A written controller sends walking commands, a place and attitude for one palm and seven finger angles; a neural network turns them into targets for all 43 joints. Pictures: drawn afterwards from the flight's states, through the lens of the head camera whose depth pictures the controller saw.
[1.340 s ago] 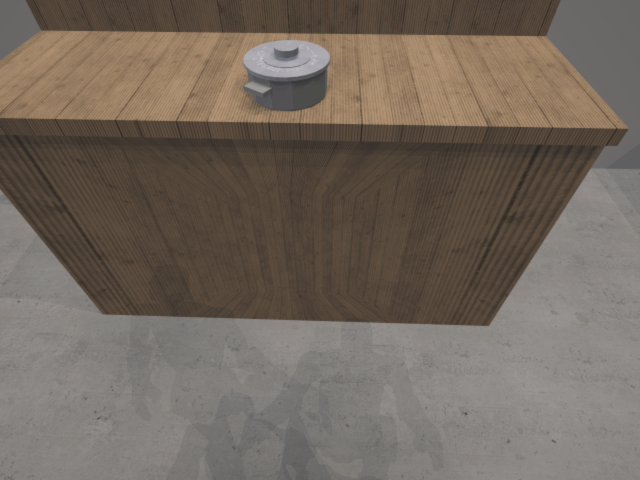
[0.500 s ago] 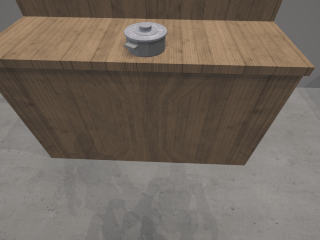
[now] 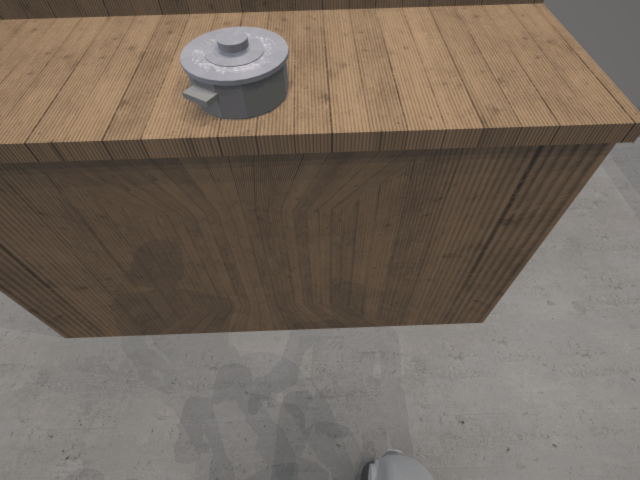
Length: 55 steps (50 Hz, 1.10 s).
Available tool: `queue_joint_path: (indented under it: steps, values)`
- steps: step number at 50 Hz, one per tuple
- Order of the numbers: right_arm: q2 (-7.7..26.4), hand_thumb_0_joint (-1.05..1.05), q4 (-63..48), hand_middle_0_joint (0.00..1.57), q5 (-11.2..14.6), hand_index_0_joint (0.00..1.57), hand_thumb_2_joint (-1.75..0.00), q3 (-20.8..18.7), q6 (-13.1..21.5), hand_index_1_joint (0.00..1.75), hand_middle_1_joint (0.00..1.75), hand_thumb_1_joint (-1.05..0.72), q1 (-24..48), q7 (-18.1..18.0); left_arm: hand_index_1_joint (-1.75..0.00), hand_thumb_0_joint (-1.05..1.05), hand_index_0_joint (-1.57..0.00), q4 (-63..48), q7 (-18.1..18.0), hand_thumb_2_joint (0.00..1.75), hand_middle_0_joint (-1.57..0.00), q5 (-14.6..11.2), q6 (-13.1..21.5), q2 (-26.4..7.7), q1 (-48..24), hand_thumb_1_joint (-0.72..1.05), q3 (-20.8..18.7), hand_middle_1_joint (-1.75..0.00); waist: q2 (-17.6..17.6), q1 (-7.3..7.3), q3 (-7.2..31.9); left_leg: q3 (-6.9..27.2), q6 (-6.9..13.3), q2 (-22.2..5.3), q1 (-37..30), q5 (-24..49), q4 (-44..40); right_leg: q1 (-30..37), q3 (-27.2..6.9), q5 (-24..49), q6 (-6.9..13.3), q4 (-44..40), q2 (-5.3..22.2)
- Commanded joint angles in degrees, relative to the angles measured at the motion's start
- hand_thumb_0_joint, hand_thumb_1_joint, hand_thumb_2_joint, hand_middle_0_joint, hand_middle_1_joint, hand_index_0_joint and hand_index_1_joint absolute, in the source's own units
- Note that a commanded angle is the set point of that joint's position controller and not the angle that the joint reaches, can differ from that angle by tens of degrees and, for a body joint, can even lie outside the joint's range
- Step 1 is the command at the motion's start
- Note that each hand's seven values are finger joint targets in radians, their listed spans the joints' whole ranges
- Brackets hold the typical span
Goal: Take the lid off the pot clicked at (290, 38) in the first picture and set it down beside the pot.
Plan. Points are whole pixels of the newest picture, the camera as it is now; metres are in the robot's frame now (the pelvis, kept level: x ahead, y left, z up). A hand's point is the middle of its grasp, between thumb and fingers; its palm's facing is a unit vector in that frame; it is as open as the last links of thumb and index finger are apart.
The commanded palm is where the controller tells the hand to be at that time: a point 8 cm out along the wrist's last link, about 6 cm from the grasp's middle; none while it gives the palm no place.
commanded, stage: take the last steps up to it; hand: left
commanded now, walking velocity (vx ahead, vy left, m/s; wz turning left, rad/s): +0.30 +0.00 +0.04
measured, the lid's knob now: (232, 41) +0.73 +0.15 +0.16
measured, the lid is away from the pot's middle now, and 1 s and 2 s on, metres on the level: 0.00 0.00 0.00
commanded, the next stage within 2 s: come to a stop and stand still in 0.46 s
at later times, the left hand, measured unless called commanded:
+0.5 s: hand out of the picture +0.14 +0.18 -0.18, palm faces +0.12 -0.98 -0.18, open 7.3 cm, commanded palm none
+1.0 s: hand (215, 381) +0.28 +0.18 -0.16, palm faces +0.10 -0.96 -0.27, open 7.3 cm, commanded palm none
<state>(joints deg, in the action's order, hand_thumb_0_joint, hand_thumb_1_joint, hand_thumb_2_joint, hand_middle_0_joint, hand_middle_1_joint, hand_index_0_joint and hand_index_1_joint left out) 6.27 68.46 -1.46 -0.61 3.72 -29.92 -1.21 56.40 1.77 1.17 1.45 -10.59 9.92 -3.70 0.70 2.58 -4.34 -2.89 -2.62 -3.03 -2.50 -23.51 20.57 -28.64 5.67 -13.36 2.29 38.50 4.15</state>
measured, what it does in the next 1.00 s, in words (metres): walks ahead: right foot, then left foot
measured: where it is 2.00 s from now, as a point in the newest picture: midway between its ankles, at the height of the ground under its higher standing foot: outside the picture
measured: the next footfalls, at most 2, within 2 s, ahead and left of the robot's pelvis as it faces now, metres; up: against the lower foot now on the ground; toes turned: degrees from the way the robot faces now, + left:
right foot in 0.02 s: +0.15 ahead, -0.12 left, +0.00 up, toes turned -7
left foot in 0.42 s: +0.25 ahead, +0.10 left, +0.00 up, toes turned +8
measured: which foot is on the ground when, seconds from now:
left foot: down 0.00-0.02, up 0.04-0.40, down 0.42-0.78, up 0.80-1.00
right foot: up 0.00-0.00, down 0.02-0.42, up 0.44-0.70, down 0.72-1.00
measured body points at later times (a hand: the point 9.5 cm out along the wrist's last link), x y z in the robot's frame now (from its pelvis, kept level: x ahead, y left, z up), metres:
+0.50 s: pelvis +0.18 +0.00 +0.00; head +0.19 +0.02 +0.45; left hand +0.14 +0.23 -0.16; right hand +0.29 -0.22 -0.13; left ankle +0.21 +0.10 -0.73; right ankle +0.12 -0.11 -0.68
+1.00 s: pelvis +0.23 -0.01 +0.01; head +0.28 -0.02 +0.45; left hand +0.28 +0.23 -0.14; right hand +0.31 -0.26 -0.15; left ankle +0.19 +0.11 -0.66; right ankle +0.29 -0.14 -0.73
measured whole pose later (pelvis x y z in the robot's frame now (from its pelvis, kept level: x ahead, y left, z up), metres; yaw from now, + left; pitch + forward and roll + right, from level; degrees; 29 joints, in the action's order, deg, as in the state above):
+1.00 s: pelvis +0.23 -0.01 +0.01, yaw +3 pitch +0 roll +2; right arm 11.8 57.9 -0.4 -4.0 -3.7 -8.1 -1.1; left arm 54.8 -3.0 2.2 -0.8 -9.1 10.9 -2.6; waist 0.4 -1.2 -6.3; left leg -0.2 -3.1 1.4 24.3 -29.6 58.9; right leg -19.2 2.6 -11.1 -0.3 30.7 4.9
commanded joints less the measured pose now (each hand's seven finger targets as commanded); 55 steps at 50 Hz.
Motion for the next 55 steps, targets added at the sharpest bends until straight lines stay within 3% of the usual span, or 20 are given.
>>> queue_joint_path:
  steps: [1,2,4,7,18,19,20,21,23,24,28,33,35,37,40,45,51,52,54,55]
  values:
    - [5.17,0.00,-4.52,0.20,1.35,0.20,-0.90,-1.79,0.93,0.30,0.30,-0.90,-2.93,0.00,-0.30,0.00,-0.20,3.71,-1.78,0.90,-0.20,0.21,2.40,-14.37,24.46,0.90,-4.13,-0.30,-18.95,-10.97,13.37,-3.44,4.79,2.85,34.86,-4.86,41.67,43.56,-29.98,-7.90,9.51,-17.63,18.86]
    - [6.16,0.00,-6.47,0.20,1.30,0.20,-0.90,-2.12,0.48,0.30,0.30,-0.90,2.45,-0.06,-0.30,0.00,-0.20,3.96,-2.10,0.90,-0.20,-0.85,1.98,-15.09,24.79,0.90,-3.96,-0.30,-15.10,-10.75,12.00,2.51,6.15,1.66,38.48,-11.42,54.57,37.97,-38.53,-13.87,11.90,-24.85,22.84]
    - [5.78,0.00,-7.87,0.20,0.58,0.20,-0.90,-2.59,0.01,0.30,0.30,-0.90,7.62,0.46,-0.30,0.00,-0.20,1.02,-2.73,0.90,-0.20,-0.55,1.61,-9.72,12.96,0.90,-2.41,-0.30,-9.46,-6.34,2.81,4.53,6.62,-3.53,40.34,-1.09,59.16,21.39,-30.86,-21.62,10.87,-27.01,19.56]
    - [4.08,0.00,-7.30,0.20,-0.10,0.20,-0.90,-2.28,-1.66,0.30,0.30,-0.90,5.30,0.67,-0.30,0.00,-0.20,-0.61,-3.20,0.90,-0.20,0.27,2.45,-4.34,6.76,0.90,-0.81,-0.30,-6.31,-0.96,1.35,3.03,4.40,-5.33,32.74,3.17,48.10,10.98,-14.43,-5.07,8.74,-27.60,14.67]
    - [5.39,0.00,-12.25,0.20,0.33,0.20,-0.90,-2.42,-0.30,0.30,0.30,-0.90,13.36,1.90,-0.30,0.00,-0.20,0.89,-2.23,0.90,-0.20,0.03,1.79,-6.96,10.65,0.90,-1.12,-0.30,-4.71,-1.67,-0.07,-4.99,2.80,0.64,14.47,11.34,10.33,11.17,-7.41,-2.48,6.12,-21.71,8.97]
    - [7.00,0.00,-11.47,0.20,0.28,0.20,-0.90,-2.51,0.05,0.30,0.30,-0.90,10.76,1.58,-0.30,0.00,-0.20,0.90,-2.22,0.90,-0.20,-0.10,1.57,-5.98,10.31,0.90,-0.75,-0.30,-1.64,-0.09,0.24,-3.35,3.27,0.06,9.45,10.66,6.65,9.72,-5.34,-0.74,4.76,-15.52,6.97]
    - [10.88,0.00,-10.73,0.20,-0.11,0.20,-0.90,-3.35,0.30,0.30,0.30,-0.90,6.62,1.03,-0.30,0.00,-0.20,0.23,-1.97,0.90,-0.20,-0.17,1.36,-4.06,10.86,0.90,-0.43,-0.30,6.34,1.42,1.61,6.92,6.55,-6.62,3.60,10.10,1.70,4.33,-1.71,-2.54,2.13,-4.03,2.49]
    - [16.24,0.00,-10.47,0.20,-0.64,0.20,-0.90,-4.48,0.03,0.30,0.30,-0.90,2.23,0.63,-0.30,0.00,-0.20,-0.98,-1.67,0.90,-0.20,-0.41,1.57,-1.84,11.03,0.90,0.02,-0.30,16.75,2.54,3.74,23.95,13.36,-18.39,-2.39,13.29,-4.83,-5.03,3.54,-15.68,-1.02,11.53,-3.53]
    - [14.51,0.00,-11.16,0.20,-0.12,0.20,-0.90,-3.66,-0.34,0.30,0.30,-0.90,3.81,-0.04,-0.30,0.00,-0.20,-2.37,-2.09,0.90,-0.20,0.34,1.49,-3.73,7.36,0.90,-0.08,-0.30,12.92,2.11,1.99,26.81,17.76,-20.57,3.66,11.94,-7.66,-9.89,-3.26,-19.44,-0.68,28.18,-1.03]
    - [12.02,0.00,-11.81,0.20,0.07,0.20,-0.90,-3.09,-0.12,0.30,0.30,-0.90,6.97,-0.14,-0.30,0.00,-0.20,-1.97,-1.85,0.90,-0.20,0.24,1.42,-4.14,6.32,0.90,-0.42,-0.30,8.16,0.95,-0.25,22.65,17.11,-18.83,7.75,11.16,-8.56,-10.41,-5.37,-14.78,-1.00,29.40,1.19]
    - [9.33,0.00,-12.62,0.20,0.67,0.20,-0.90,-1.89,0.99,0.30,0.30,-0.90,13.04,-0.46,-0.30,0.00,-0.20,-0.16,-1.45,0.90,-0.20,0.15,0.20,-1.35,10.51,0.90,0.14,-0.30,4.63,-3.57,2.93,7.29,13.36,-11.86,13.75,26.71,-8.50,-0.20,-4.04,-6.89,-2.90,19.77,2.49]
    - [9.78,0.00,-10.96,0.20,0.57,0.20,-0.90,-1.60,-0.54,0.30,0.30,-0.90,14.63,-1.16,-0.30,0.00,-0.20,1.39,-3.14,0.90,-0.20,-0.10,-0.25,-0.22,12.48,0.90,1.31,-0.30,3.34,-4.02,6.43,2.96,10.54,-9.54,11.71,45.44,1.32,13.58,-1.62,1.50,-4.12,-4.77,-0.28]
    - [9.20,0.00,-10.45,0.20,1.20,0.20,-0.90,-2.05,-1.34,0.30,0.30,-0.90,14.87,-1.07,-0.30,0.00,-0.20,1.89,-3.70,0.90,-0.20,0.20,0.10,-4.10,14.43,0.90,0.78,-0.30,0.79,-4.66,6.70,1.59,5.65,-5.48,13.01,34.40,6.09,18.59,-4.95,18.96,-3.63,-13.28,1.74]
    - [8.07,0.00,-10.67,0.20,1.43,0.20,-0.90,-2.86,-2.75,0.30,0.30,-0.90,12.68,-0.69,-0.30,0.00,-0.20,1.21,-3.85,0.90,-0.20,0.37,0.02,-9.17,12.75,0.90,-0.23,-0.30,-1.06,-2.70,5.15,-0.03,2.59,0.35,18.35,15.06,10.16,19.13,-12.96,42.54,2.14,-9.44,11.20]
    - [7.50,0.00,-11.51,0.20,1.12,0.20,-0.90,-3.65,-5.06,0.30,0.30,-0.90,15.35,-1.25,-0.30,0.00,-0.20,1.67,-4.85,0.90,-0.20,0.24,-0.48,-10.77,14.62,0.90,-1.01,-0.30,-15.45,-5.95,9.27,1.08,0.80,3.32,26.88,-13.46,33.88,25.56,-20.36,64.16,11.60,-11.97,19.61]
    - [7.80,0.00,-12.78,0.20,1.02,0.20,-0.90,-4.10,-6.59,0.30,0.30,-0.90,17.94,-0.55,-0.30,0.00,-0.20,-2.14,-5.68,0.90,-0.20,0.47,-1.44,-9.78,8.10,0.90,-1.72,-0.30,-10.12,-4.62,9.06,4.96,-0.36,3.49,30.96,-6.99,45.21,23.56,-14.76,48.26,11.16,-13.45,16.03]
    - [7.04,0.00,-14.14,0.20,1.30,0.20,-0.90,-3.77,-5.60,0.30,0.30,-0.90,16.31,0.36,-0.30,0.00,-0.20,-5.46,-4.88,0.90,-0.20,1.24,-2.27,-11.86,3.76,0.90,-2.37,-0.30,-13.25,-3.25,8.39,1.86,0.34,3.48,21.40,-3.38,24.95,16.28,-14.56,24.56,8.52,-15.56,13.17]
    - [10.36,0.00,-17.85,0.20,2.05,0.20,-0.90,-4.22,-4.13,0.30,0.30,-0.90,12.92,0.57,-0.30,0.00,-0.20,-6.15,-7.16,0.90,-0.20,1.08,-1.35,-12.99,2.88,0.90,-1.52,-0.30,-7.60,0.95,20.66,-0.47,-0.63,3.95,19.17,-3.94,16.25,28.76,-17.52,45.32,5.63,-7.44,13.85]
    - [10.39,0.00,-19.68,0.20,0.99,0.20,-0.90,-3.95,-3.42,0.30,0.30,-0.90,15.48,0.05,-0.30,0.00,-0.20,-7.48,-7.15,0.90,-0.20,-0.60,-2.98,-10.18,4.58,0.90,-0.17,-0.30,6.26,-1.36,16.48,1.68,1.37,-0.47,12.51,14.89,1.51,18.62,-8.27,16.54,1.00,2.77,6.76]
    - [15.12,0.00,-21.64,0.20,0.13,0.20,-0.90,-4.70,-3.91,0.30,0.30,-0.90,18.50,-0.04,-0.30,0.00,-0.20,-8.05,-6.35,0.90,-0.20,-0.61,-3.90,-7.14,5.38,0.90,0.44,-0.30,15.57,-2.88,10.11,13.64,6.49,-9.80,17.88,16.27,1.43,10.49,-3.20,-7.58,-1.88,4.08,0.56]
